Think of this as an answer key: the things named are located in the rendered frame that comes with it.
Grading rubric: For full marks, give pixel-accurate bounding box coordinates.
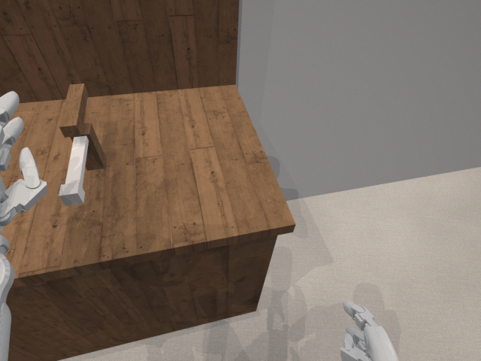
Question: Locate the right robot hand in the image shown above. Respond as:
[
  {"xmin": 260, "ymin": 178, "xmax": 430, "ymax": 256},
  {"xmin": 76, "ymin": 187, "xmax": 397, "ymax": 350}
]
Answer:
[{"xmin": 340, "ymin": 301, "xmax": 398, "ymax": 361}]

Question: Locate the counter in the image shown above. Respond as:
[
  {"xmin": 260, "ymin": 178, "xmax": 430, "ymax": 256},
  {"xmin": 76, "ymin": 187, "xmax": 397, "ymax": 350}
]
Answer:
[{"xmin": 0, "ymin": 0, "xmax": 296, "ymax": 361}]

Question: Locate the tap lever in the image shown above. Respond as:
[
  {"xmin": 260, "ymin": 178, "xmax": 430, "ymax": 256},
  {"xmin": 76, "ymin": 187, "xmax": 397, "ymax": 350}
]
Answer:
[{"xmin": 59, "ymin": 136, "xmax": 89, "ymax": 206}]

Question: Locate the left robot hand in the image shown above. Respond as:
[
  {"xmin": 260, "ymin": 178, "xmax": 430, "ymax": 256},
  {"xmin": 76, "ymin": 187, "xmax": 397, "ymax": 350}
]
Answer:
[{"xmin": 0, "ymin": 91, "xmax": 47, "ymax": 235}]

